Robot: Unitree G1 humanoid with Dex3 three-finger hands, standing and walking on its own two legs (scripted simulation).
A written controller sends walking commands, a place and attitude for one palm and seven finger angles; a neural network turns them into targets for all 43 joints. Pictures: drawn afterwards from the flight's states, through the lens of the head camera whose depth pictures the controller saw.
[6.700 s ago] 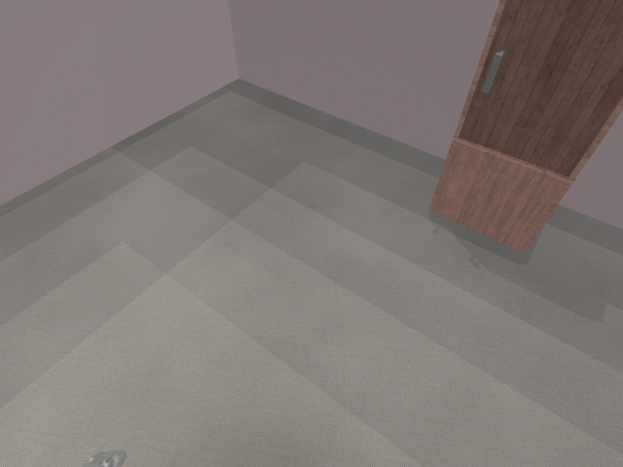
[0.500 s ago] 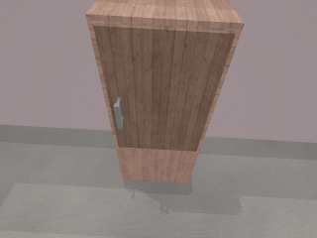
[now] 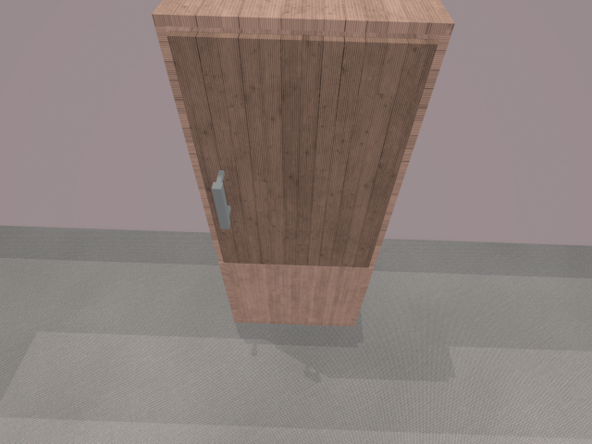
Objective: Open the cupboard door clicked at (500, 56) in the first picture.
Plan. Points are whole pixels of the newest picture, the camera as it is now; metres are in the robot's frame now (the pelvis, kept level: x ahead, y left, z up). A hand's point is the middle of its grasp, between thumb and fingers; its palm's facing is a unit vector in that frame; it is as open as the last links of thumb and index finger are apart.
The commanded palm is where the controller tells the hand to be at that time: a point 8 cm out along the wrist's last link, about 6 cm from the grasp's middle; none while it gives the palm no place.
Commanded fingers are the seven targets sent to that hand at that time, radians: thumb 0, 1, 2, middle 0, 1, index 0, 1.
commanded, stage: come to a stop and stand still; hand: left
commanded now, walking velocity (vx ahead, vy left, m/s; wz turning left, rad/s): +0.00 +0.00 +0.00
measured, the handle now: (223, 200) +0.57 +0.19 -0.07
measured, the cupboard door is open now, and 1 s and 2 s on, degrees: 0 0 0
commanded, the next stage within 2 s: look again from close up in 0.44 s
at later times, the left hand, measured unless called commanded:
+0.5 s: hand out of the picture -0.08 +0.15 -0.17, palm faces +0.07 -0.99 -0.15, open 7.4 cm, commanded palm none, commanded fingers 0.00 0.90 0.90 -0.20 -0.30 -0.20 -0.30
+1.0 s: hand out of the picture +0.00 +0.19 -0.16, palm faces +0.03 -0.97 -0.24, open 7.4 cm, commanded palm none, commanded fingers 0.00 0.90 0.90 -0.20 -0.30 -0.20 -0.30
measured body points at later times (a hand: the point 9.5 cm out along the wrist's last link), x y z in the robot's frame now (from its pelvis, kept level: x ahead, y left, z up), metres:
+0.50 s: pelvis -0.03 +0.00 +0.01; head -0.02 +0.01 +0.46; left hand -0.08 +0.20 -0.16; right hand -0.06 -0.21 -0.15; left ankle +0.00 +0.12 -0.73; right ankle -0.01 -0.13 -0.73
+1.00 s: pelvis -0.02 +0.01 +0.00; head -0.02 -0.01 +0.45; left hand +0.00 +0.24 -0.14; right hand +0.00 -0.22 -0.16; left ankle +0.00 +0.12 -0.73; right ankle -0.01 -0.13 -0.73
